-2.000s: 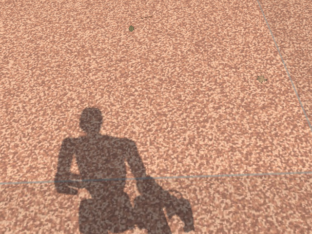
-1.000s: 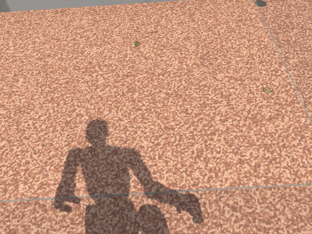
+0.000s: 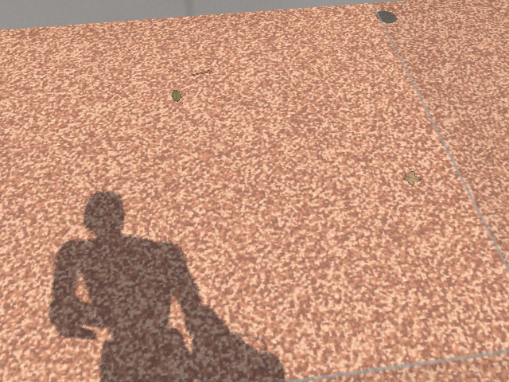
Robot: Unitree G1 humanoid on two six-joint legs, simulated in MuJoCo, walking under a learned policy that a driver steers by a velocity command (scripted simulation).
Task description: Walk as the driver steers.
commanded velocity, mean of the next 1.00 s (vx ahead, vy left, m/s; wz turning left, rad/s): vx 0.49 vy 0.00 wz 0.07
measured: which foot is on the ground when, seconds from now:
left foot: up 0.00-0.44, down 0.46-1.00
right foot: down 0.00-0.48, up 0.50-0.96, down 0.98-1.00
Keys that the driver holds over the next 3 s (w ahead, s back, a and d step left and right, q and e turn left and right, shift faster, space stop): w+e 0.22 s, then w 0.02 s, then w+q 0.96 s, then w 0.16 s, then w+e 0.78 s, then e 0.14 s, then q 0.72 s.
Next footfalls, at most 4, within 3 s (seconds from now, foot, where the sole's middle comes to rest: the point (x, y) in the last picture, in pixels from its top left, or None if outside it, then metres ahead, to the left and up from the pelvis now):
0.46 left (236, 370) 0.47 0.07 -0.75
0.98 right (297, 267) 0.75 -0.11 -0.75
1.50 left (201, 216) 0.94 0.17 -0.75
2.02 right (245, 140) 1.25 0.03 -0.75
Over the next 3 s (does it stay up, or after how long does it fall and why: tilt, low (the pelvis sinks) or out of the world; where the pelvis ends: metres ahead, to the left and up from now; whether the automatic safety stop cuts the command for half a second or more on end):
stays up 1.35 0.07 0.02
